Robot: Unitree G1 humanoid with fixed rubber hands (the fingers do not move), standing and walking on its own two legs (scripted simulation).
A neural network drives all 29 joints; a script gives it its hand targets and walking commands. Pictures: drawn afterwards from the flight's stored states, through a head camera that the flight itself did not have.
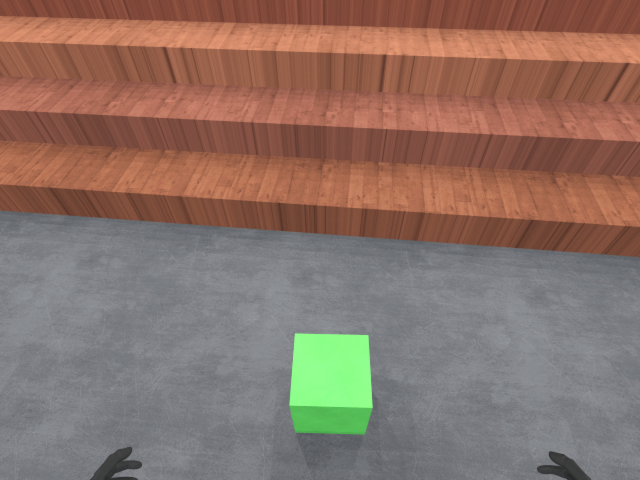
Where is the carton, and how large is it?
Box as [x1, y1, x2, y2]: [289, 334, 372, 434]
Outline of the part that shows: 295,334 289,404 295,432 364,434 372,407 367,335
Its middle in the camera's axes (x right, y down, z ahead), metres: +0.04 +0.42 +1.13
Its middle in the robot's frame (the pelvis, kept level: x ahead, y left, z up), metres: +0.47 +0.00 -0.66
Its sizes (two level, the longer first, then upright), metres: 0.210 0.200 0.250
